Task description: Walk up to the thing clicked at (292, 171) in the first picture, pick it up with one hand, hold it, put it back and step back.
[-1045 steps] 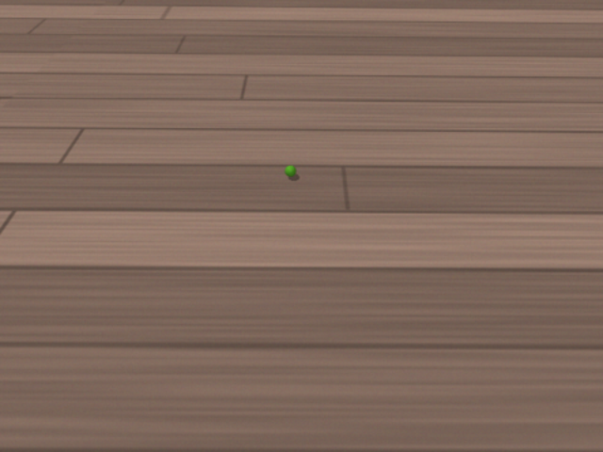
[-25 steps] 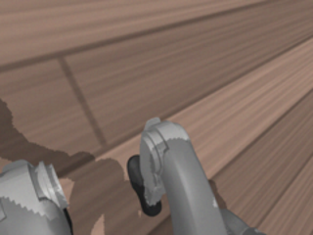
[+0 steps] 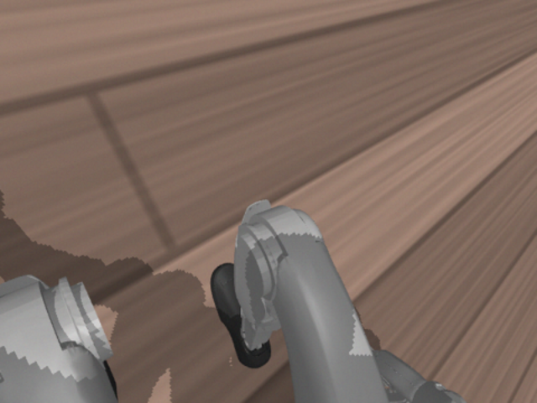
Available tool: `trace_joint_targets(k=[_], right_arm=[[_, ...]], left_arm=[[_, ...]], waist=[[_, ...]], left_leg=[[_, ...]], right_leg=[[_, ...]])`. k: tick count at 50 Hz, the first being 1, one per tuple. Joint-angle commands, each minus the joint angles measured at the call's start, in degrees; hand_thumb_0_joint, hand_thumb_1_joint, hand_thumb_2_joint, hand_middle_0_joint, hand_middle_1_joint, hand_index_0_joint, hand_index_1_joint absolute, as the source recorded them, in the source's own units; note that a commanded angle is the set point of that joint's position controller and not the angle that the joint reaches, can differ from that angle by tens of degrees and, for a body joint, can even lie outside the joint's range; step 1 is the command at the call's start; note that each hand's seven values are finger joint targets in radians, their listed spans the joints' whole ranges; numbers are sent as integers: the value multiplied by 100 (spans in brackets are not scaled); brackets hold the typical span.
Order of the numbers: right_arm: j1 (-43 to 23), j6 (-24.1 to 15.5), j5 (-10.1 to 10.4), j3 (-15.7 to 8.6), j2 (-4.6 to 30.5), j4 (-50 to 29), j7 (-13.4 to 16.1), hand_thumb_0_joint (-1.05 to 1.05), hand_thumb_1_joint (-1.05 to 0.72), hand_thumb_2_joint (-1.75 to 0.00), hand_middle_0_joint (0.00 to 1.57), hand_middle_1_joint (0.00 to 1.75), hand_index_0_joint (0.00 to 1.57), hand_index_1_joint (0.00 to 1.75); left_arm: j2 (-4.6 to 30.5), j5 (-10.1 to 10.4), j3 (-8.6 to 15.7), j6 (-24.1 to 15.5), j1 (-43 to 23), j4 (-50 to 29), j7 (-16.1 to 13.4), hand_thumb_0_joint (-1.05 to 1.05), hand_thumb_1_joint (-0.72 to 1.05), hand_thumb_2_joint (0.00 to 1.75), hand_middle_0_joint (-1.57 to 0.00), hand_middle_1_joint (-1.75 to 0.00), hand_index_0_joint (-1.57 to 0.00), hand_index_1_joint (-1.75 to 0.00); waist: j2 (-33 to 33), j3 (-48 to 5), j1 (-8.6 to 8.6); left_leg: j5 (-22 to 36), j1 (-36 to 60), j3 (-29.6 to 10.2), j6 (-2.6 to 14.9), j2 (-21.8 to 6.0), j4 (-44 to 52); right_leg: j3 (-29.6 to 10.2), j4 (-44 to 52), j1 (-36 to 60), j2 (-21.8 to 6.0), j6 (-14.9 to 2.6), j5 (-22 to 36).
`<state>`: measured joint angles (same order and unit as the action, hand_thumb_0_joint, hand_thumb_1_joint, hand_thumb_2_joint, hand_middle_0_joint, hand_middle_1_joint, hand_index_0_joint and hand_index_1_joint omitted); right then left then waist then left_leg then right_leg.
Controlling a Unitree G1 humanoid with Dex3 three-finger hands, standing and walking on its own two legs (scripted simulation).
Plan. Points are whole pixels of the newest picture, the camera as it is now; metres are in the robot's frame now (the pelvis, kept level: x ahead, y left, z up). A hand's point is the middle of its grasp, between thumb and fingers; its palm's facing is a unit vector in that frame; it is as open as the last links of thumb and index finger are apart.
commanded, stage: close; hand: left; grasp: from above
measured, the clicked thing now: out of the picture +0.44 +0.32 -0.27
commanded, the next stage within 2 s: settle in 1.14 s
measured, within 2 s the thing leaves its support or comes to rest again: leaves its support in 1.58 s
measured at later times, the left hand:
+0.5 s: hand out of the picture +0.43 +0.32 -0.25, palm faces -0.44 -0.17 -0.88, open 10.1 cm
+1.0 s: hand out of the picture +0.43 +0.32 -0.25, palm faces -0.43 -0.17 -0.89, open 7.6 cm
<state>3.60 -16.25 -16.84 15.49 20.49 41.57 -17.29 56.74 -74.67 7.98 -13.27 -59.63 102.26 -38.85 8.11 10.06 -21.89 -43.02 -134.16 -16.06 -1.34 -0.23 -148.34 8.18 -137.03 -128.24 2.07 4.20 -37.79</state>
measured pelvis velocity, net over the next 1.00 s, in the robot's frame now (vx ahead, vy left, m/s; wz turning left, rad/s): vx -0.01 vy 0.00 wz -0.01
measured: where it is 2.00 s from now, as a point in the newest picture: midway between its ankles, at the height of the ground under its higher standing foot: (181, 373)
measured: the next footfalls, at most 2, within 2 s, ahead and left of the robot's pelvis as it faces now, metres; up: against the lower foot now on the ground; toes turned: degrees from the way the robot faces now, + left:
none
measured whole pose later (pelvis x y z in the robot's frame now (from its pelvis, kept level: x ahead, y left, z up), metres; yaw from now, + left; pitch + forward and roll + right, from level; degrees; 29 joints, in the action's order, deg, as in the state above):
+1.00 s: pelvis -0.01 +0.00 +0.01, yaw +0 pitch +27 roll -15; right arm 4.5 -15.7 -16.4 17.5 20.5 38.8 -16.6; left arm 58.1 -72.9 6.6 -13.1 -59.8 101.5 -38.2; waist 8.2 10.8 -22.4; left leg -41.9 -133.5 -16.3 -1.0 -0.4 -146.9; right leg 8.7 -135.0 -127.1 2.2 4.2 -36.6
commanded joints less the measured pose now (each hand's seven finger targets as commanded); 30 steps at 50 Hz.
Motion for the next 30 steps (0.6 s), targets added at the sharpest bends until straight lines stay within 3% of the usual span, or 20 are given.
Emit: trace_joint_targets(k=[1,3,5,14,17,22,25,26,29,30], right_arm=[[1066,-8,3,-506,1896,106,18,0,-90,-90,20,30,20,30],[995,-21,24,-501,1879,98,12,0,-90,-90,20,30,20,30],[1061,-16,-1,-529,1975,83,25,0,-89,-90,20,30,20,30],[1087,1,-8,-414,1940,20,4,0,-90,-90,20,30,20,30],[993,-12,44,-417,1948,-32,34,0,-90,-90,20,30,20,30],[1184,21,16,-426,1967,-68,55,0,-90,-90,20,30,20,30],[1089,-3,61,-420,1953,-79,79,0,-90,-90,20,30,20,30],[1136,19,72,-423,1965,-43,96,0,-90,-90,20,30,20,30],[1184,37,60,-395,1898,-45,75,0,-90,-90,20,30,20,30],[1139,16,48,-384,1893,-71,62,0,-90,-90,20,30,20,30]], left_arm=[[1202,24,-27,6,-1223,-357,-221,0,-11,67,-34,-86,-37,-82],[1086,75,-97,21,-1207,-320,-222,0,-8,62,-36,-84,-40,-79],[1205,82,-49,-9,-1345,-549,-237,0,-7,62,-36,-83,-41,-79],[1207,88,-68,-5,-1217,-309,-150,0,5,54,-45,-77,-50,-72],[1299,122,-69,-21,-1220,-325,-124,0,8,52,-48,-75,-53,-70],[1240,167,-116,-53,-1181,-357,-91,0,14,46,-52,-71,-57,-65],[1284,203,-151,-49,-1254,-520,-53,0,19,46,-57,-68,-62,-63],[1415,214,-38,-70,-1251,-566,-79,0,19,49,-57,-68,-62,-64],[1273,166,-62,-69,-1264,-587,-61,0,21,44,-58,-67,-63,-62],[1109,172,-229,-56,-1203,-406,-37,0,24,41,-60,-65,-65,-59]], waist=[[-3145,-3645,-272],[-3088,-3504,-274],[-3084,-3713,-284],[-3107,-3469,-345],[-3080,-3450,-279],[-2960,-3539,-373],[-2865,-3434,-308],[-2995,-3546,-280],[-3126,-3676,-252],[-3045,-3503,-358]], left_leg=[[1599,2898,680,93,-180,1621],[1508,2827,667,89,-181,1633],[1540,2825,698,120,-168,1630],[1559,2863,622,100,-181,1683],[1383,2805,646,99,-177,1709],[1401,2691,735,160,-160,1660],[1214,2642,709,158,-173,1658],[1299,2715,668,135,-189,1754],[1555,2902,588,89,-203,1752],[1504,2835,634,110,-199,1671]], right_leg=[[792,955,2016,232,-482,1641],[790,985,1974,222,-480,1582],[780,1070,2091,242,-474,1617],[850,989,1948,216,-476,1574],[790,1036,2011,207,-483,1463],[752,1186,2220,242,-463,1519],[760,1192,2056,231,-450,1340],[762,1209,2153,246,-479,1365],[826,1066,2035,236,-485,1553],[803,1080,2047,230,-467,1578]])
